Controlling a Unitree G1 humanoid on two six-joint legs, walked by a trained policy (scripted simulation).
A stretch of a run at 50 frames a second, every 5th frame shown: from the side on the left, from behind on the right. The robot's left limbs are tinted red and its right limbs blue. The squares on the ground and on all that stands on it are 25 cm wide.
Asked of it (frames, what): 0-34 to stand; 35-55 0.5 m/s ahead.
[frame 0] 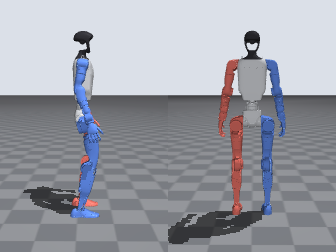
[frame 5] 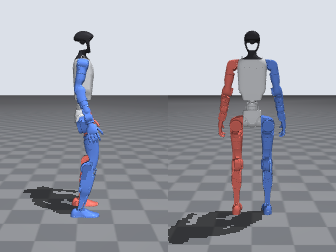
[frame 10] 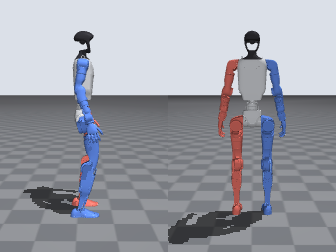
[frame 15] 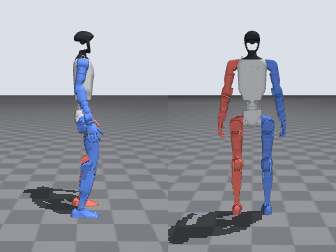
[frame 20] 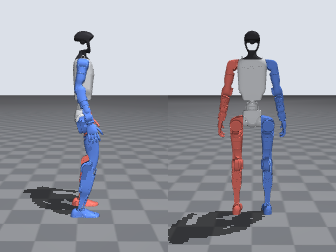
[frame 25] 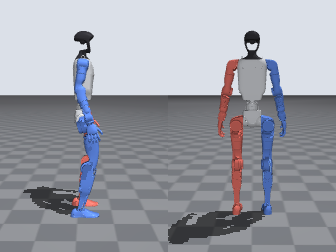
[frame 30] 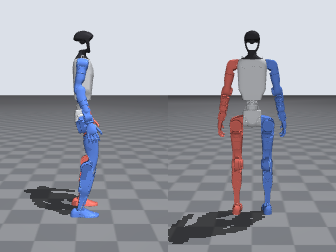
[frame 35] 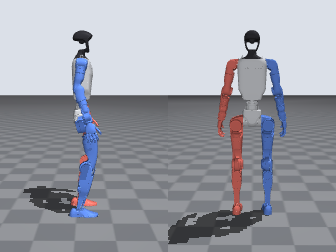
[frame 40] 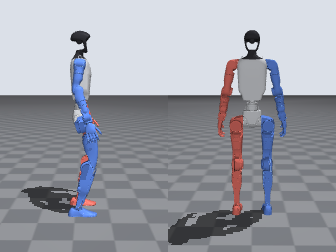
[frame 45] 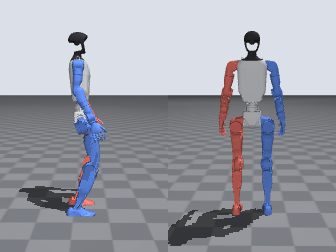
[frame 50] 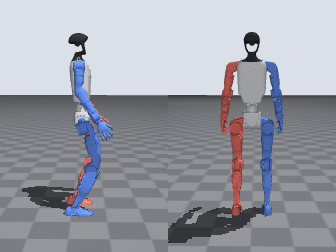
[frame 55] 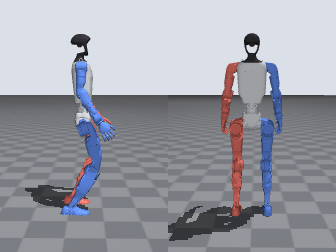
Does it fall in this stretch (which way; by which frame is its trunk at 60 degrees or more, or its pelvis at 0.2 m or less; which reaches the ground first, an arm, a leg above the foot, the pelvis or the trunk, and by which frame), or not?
no
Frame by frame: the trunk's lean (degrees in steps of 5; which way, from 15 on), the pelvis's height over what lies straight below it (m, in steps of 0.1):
0: 0, 0.8
5: 0, 0.8
10: 0, 0.8
15: 0, 0.8
20: 0, 0.8
25: 0, 0.8
30: 0, 0.8
35: 0, 0.8
40: 0, 0.8
45: 5, 0.8
50: 5, 0.8
55: 5, 0.7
